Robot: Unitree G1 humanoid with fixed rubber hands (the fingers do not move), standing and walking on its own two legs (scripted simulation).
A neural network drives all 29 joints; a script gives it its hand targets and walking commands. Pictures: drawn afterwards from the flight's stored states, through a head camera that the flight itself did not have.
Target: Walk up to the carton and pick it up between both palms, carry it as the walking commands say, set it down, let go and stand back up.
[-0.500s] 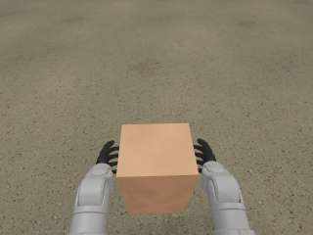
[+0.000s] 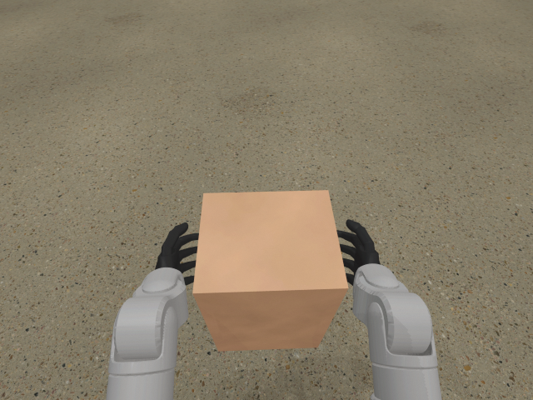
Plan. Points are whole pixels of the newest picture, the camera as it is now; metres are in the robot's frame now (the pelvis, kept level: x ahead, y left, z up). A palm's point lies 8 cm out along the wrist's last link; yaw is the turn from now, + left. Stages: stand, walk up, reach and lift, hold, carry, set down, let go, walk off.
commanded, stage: carry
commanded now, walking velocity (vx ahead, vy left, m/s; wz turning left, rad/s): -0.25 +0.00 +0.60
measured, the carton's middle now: (267, 279) +0.31 +0.00 +0.01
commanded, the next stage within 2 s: none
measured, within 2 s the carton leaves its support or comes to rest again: neither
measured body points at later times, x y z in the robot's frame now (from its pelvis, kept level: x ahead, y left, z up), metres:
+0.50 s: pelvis -0.09 +0.00 +0.00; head -0.06 +0.00 +0.45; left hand +0.18 +0.20 +0.08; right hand +0.24 -0.07 +0.07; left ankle -0.11 +0.14 -0.67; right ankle +0.01 -0.09 -0.73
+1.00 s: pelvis -0.23 -0.04 +0.00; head -0.19 -0.04 +0.45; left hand -0.04 +0.23 +0.08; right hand +0.10 +0.00 +0.06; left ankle -0.23 +0.10 -0.67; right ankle -0.17 -0.12 -0.73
